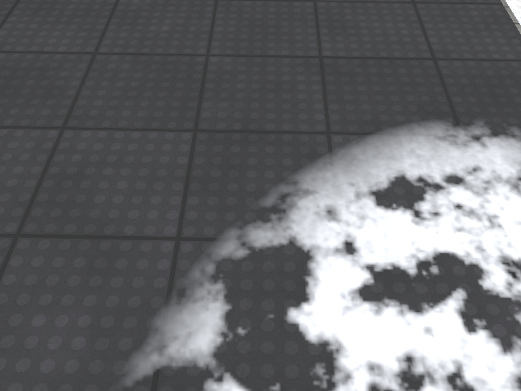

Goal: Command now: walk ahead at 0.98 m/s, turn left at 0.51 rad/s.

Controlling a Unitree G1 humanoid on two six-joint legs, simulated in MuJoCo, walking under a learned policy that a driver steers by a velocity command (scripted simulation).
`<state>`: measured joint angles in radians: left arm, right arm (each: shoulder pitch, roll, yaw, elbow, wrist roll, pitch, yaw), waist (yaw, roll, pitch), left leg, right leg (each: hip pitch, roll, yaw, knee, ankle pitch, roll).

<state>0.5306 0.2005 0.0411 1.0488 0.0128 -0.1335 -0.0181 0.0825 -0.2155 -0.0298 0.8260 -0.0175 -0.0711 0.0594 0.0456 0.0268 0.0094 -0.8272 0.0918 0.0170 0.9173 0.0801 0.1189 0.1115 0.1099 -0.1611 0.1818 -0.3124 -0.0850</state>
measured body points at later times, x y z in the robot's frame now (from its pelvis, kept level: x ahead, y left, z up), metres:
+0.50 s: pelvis +0.47 +0.04 +0.00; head +0.51 +0.06 +0.45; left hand +0.67 +0.32 -0.05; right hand +0.52 -0.24 -0.12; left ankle +0.31 +0.03 -0.73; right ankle +0.75 -0.06 -0.67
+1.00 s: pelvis +0.87 +0.22 -0.02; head +0.89 +0.25 +0.43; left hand +0.61 +0.32 -0.15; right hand +1.21 +0.32 -0.06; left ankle +0.95 +0.41 -0.70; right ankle +0.78 -0.02 -0.73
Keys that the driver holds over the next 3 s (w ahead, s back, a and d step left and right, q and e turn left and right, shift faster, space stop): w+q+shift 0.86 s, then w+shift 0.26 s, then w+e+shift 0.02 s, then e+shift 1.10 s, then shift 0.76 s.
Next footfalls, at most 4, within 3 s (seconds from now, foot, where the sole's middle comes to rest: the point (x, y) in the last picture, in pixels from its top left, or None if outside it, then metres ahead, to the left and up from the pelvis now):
0.16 left None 0.35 0.04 -0.77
0.58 right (281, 281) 0.82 0.01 -0.77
1.04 left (148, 229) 0.98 0.43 -0.77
1.46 right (108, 152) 1.32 0.64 -0.77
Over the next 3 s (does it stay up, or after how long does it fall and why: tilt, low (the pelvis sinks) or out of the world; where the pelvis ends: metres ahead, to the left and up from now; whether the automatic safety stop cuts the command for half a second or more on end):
stays up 1.25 0.66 0.00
